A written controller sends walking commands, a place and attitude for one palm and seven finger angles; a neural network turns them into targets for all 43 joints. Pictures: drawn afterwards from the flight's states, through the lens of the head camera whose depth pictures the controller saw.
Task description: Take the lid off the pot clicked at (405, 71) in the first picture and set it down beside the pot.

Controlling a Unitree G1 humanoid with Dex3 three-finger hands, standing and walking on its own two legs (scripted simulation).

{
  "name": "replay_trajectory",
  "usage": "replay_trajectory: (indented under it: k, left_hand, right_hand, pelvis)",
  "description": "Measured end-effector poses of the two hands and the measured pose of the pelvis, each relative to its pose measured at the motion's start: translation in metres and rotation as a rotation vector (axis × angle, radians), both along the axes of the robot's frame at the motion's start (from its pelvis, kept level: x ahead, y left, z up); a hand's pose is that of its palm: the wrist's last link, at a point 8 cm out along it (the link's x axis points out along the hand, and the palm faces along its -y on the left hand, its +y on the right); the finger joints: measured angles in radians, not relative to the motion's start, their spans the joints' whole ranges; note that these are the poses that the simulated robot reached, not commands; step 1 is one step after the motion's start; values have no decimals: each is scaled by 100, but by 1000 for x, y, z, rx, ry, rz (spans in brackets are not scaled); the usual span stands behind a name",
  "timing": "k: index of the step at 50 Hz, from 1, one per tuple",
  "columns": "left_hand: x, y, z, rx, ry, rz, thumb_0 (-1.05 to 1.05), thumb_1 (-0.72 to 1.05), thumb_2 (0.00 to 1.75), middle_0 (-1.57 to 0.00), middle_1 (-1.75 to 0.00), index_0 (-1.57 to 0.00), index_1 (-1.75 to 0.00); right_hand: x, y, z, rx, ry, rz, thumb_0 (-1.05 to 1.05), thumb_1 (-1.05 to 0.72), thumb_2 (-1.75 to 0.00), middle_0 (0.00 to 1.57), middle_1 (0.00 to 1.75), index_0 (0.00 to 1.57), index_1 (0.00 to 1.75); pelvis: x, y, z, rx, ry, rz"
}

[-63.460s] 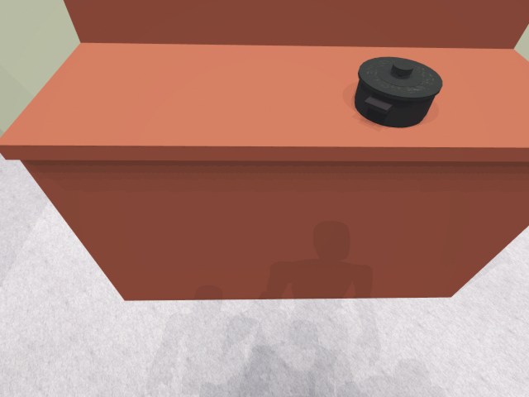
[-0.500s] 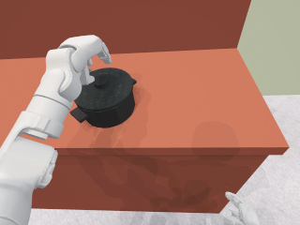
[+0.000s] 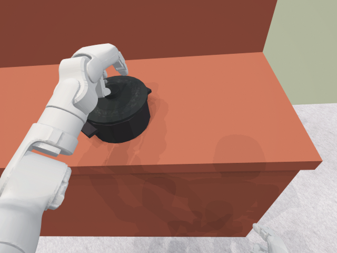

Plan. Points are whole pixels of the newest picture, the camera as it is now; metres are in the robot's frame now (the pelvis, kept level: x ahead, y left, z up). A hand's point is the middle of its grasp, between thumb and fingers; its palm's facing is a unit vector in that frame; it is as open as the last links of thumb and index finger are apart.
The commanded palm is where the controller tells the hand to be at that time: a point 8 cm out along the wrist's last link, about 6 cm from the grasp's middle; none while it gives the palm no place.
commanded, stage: lower the open fingers around the knob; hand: left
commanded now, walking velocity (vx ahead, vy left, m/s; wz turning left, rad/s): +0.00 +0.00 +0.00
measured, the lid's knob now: (111, 91) +0.47 +0.15 +0.15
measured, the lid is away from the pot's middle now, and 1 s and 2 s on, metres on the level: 0.01 0.01 0.01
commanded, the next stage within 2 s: close the fingers and squeeze the knob in 0.60 s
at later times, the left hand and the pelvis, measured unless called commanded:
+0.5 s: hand (103, 92) +0.44 +0.16 +0.18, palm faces -0.27 -0.09 -0.96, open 10.2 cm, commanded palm +0.42 +0.16 +0.24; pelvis +0.01 +0.00 +0.00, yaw +0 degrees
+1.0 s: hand (104, 94) +0.43 +0.16 +0.18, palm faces -0.27 -0.09 -0.96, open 9.9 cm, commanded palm +0.42 +0.16 +0.24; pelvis +0.00 +0.00 +0.00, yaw +0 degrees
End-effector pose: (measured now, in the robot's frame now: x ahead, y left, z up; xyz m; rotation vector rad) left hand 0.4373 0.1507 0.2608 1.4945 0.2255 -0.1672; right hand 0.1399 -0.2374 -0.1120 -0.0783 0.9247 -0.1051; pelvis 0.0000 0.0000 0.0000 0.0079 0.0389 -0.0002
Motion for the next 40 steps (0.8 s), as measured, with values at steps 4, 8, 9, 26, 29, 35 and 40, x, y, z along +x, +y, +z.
replay_trajectory:
  k: [4,8,9,26,29,35,40]
  left_hand:
    - [2,1,-6,-1,18,9,0,-41,168,-86,-8,-86,-8]
    - [4,5,-13,-15,31,13,0,-41,168,-86,-8,-86,-8]
    - [4,7,-15,-19,37,16,0,-41,168,-86,-8,-86,-8]
    - [-5,14,-28,-11,18,0,0,-41,168,-84,-8,-86,-8]
    - [-7,13,-28,-16,15,-2,0,-41,168,-83,-7,-86,-8]
    - [-9,10,-28,-13,19,-1,0,-41,168,-83,-7,-86,-8]
    - [-11,9,-28,-12,20,-2,0,-36,157,-82,-7,-85,-8]
  right_hand:
    - [-6,-5,0,-11,9,-13,1,-91,-90,20,30,20,30]
    - [-10,-10,0,-26,17,-25,1,-91,-90,20,30,20,30]
    - [-11,-11,1,-28,19,-29,1,-91,-90,20,30,20,30]
    - [7,-10,5,-21,-3,-8,1,-91,-90,20,30,20,30]
    - [13,-5,6,-11,-18,1,1,-91,-90,20,30,20,30]
    - [20,1,6,-1,-28,20,1,-91,-90,20,30,20,30]
    - [20,3,6,3,-30,25,1,-91,-90,20,30,20,30]
  pelvis:
    - [1,-1,0,0,1,0]
    - [2,-1,0,-1,0,-3]
    - [3,-1,0,-1,0,-3]
    - [6,-1,0,-4,1,4]
    - [6,-1,0,-4,0,5]
    - [5,-1,-1,-4,-2,10]
    - [4,-2,-1,-3,-3,11]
